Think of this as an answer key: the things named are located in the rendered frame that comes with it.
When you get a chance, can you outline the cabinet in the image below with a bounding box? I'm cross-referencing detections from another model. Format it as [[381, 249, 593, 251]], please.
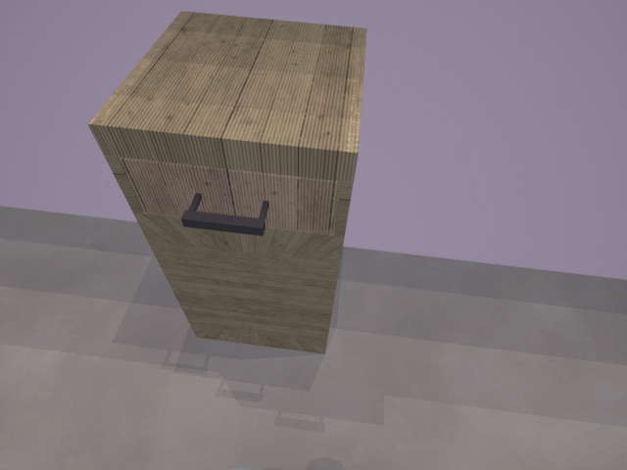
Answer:
[[88, 11, 367, 354]]

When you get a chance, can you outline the drawer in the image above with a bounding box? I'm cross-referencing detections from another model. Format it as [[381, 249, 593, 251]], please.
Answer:
[[119, 157, 339, 234]]

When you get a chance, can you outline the handle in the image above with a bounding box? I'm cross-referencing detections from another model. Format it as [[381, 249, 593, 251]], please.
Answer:
[[181, 193, 269, 236]]

